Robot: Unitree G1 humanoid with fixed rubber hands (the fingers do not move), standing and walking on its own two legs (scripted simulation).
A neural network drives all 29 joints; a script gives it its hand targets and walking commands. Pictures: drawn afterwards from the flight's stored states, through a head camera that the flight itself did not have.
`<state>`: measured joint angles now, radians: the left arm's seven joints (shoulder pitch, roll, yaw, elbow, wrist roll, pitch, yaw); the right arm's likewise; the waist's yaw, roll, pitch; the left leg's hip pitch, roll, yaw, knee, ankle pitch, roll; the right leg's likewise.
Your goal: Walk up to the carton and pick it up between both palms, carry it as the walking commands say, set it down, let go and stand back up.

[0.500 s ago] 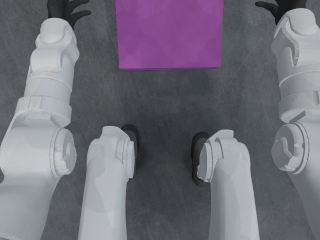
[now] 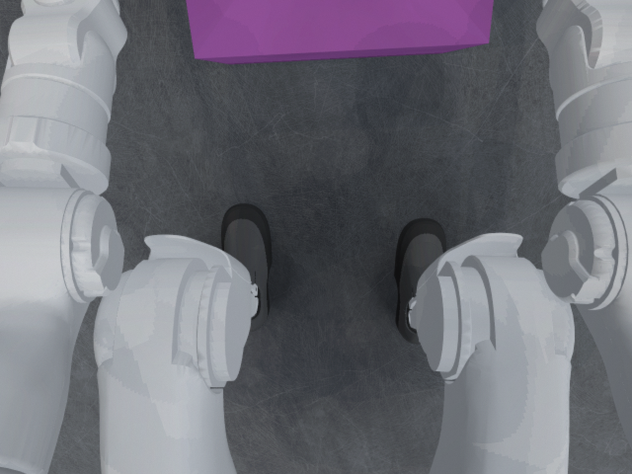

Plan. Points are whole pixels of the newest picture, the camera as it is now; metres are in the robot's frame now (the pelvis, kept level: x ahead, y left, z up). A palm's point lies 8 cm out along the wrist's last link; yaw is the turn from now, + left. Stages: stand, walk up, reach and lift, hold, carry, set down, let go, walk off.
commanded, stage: reach and lift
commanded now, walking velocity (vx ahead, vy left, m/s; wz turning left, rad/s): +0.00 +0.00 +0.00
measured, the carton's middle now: out of the picture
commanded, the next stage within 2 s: none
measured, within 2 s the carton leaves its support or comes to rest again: leaves its support in 1.78 s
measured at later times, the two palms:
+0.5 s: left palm out of the picture +0.53 +0.22 -0.23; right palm out of the picture +0.55 -0.17 -0.21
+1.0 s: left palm out of the picture +0.54 +0.20 -0.22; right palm out of the picture +0.56 -0.16 -0.21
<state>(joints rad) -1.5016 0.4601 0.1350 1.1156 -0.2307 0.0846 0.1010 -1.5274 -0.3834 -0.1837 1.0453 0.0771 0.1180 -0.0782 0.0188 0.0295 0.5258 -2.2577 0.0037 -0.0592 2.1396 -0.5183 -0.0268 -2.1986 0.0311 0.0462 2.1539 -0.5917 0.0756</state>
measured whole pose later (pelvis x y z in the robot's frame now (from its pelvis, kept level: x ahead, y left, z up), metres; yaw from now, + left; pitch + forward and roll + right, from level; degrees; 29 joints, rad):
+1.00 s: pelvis +0.00 +0.00 -0.01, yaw +0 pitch +35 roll -2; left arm -1.56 0.44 0.05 1.22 -0.27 0.03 0.05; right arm -1.55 -0.38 -0.09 1.09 0.11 0.10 -0.06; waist 0.01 0.02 0.52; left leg -2.26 0.00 -0.06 2.17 -0.53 -0.03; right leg -2.20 0.03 0.05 2.18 -0.60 0.07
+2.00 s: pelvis -0.01 +0.00 -0.02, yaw +0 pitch +32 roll -2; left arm -1.56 0.44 0.01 1.06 -0.34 0.18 0.18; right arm -1.59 -0.38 -0.06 1.05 0.16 0.21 -0.14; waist 0.02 0.01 0.52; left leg -2.25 0.00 -0.06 2.19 -0.49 -0.02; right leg -2.19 0.04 0.05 2.20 -0.56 0.08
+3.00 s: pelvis -0.03 +0.00 +0.03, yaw +1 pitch +25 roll -2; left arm -1.55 0.33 0.13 0.89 -0.15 0.41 0.32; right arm -1.51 -0.38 -0.10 0.89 0.16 0.40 -0.18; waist 0.02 -0.01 0.52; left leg -2.02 -0.01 -0.06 2.07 -0.48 -0.02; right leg -1.96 0.04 0.05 2.08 -0.56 0.08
